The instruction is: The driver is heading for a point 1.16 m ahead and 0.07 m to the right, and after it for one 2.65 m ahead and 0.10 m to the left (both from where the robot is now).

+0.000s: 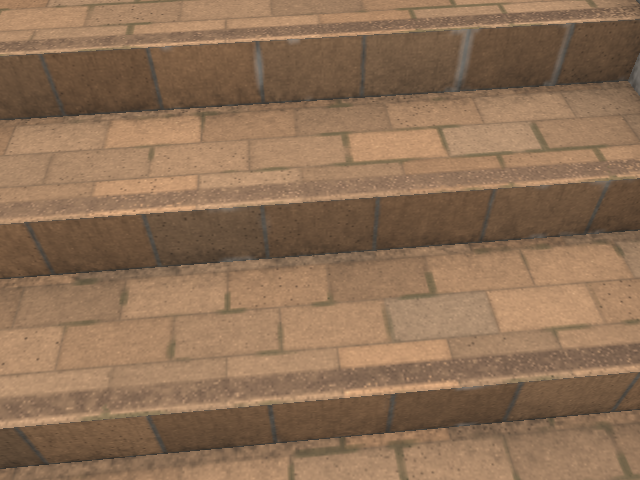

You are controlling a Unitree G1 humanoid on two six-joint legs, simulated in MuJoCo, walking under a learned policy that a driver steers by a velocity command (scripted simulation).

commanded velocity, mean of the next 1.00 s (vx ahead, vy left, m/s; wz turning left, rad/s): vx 0.50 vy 0.00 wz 0.00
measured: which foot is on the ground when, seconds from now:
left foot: up 0.00-0.26, down 0.28-0.84, up 0.86-1.00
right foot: down 0.00-0.30, up 0.32-0.82, down 0.84-1.00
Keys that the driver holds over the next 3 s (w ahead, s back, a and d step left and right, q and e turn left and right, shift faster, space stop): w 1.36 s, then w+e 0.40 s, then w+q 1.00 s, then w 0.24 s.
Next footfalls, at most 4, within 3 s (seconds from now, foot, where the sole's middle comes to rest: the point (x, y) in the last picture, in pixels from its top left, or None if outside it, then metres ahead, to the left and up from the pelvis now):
0.28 left None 0.36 0.11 -0.62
0.84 right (383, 321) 0.72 -0.06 -0.47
1.38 left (313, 154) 1.02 0.07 -0.32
1.96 right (430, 1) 1.37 -0.18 -0.16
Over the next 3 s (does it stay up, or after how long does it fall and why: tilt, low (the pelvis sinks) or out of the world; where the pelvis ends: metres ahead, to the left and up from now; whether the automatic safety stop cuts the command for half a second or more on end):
stays up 1.84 -0.04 0.78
